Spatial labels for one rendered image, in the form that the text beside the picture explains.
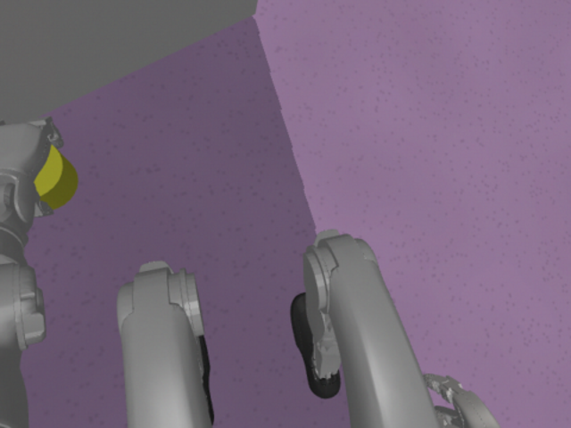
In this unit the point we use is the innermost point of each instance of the left robot arm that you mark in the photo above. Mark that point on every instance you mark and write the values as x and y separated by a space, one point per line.
22 309

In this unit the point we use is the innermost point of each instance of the left robot hand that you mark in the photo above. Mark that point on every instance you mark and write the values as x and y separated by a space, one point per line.
25 147

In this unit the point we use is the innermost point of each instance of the right robot hand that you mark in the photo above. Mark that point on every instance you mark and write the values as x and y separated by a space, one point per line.
470 411

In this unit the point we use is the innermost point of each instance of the tin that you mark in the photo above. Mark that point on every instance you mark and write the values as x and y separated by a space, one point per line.
57 181

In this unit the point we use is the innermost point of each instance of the right robot foot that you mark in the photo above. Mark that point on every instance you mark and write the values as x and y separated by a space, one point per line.
323 388

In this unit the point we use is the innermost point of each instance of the left robot foot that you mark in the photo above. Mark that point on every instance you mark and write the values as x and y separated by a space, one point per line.
206 374

